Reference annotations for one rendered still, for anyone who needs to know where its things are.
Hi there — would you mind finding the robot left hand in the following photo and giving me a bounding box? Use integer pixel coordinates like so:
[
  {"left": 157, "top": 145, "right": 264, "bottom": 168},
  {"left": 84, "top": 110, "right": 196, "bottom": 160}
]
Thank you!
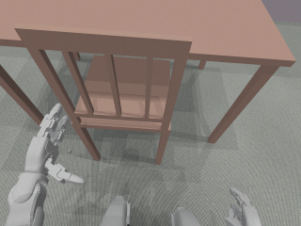
[{"left": 24, "top": 103, "right": 86, "bottom": 186}]

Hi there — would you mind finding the left robot forearm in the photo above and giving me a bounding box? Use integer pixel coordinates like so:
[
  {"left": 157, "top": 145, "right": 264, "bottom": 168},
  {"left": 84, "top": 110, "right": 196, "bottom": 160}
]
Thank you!
[{"left": 5, "top": 171, "right": 49, "bottom": 226}]

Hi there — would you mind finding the left robot thigh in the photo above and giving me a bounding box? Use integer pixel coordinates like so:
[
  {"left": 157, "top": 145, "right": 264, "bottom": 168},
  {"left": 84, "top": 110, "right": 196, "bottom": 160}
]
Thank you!
[{"left": 100, "top": 200, "right": 131, "bottom": 226}]

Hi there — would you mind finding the right robot thigh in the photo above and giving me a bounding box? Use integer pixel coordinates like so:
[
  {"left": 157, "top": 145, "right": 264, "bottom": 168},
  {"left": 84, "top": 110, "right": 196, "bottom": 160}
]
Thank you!
[{"left": 170, "top": 210, "right": 201, "bottom": 226}]

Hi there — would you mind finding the chair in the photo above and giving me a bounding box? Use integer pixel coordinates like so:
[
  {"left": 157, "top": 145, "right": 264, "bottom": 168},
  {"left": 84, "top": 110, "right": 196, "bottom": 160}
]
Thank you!
[{"left": 14, "top": 23, "right": 193, "bottom": 165}]

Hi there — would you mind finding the robot thigh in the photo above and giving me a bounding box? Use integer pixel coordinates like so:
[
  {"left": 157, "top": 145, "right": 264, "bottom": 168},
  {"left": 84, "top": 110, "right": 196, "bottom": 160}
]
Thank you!
[
  {"left": 100, "top": 200, "right": 131, "bottom": 226},
  {"left": 170, "top": 210, "right": 201, "bottom": 226}
]

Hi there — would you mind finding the table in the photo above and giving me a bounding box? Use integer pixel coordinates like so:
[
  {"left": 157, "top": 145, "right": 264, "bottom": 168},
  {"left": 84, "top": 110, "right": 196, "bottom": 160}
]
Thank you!
[{"left": 0, "top": 0, "right": 296, "bottom": 144}]

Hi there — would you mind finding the robot right hand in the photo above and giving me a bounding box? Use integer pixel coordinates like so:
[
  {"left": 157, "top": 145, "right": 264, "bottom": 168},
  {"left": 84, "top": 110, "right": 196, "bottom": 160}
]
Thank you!
[{"left": 225, "top": 186, "right": 262, "bottom": 226}]

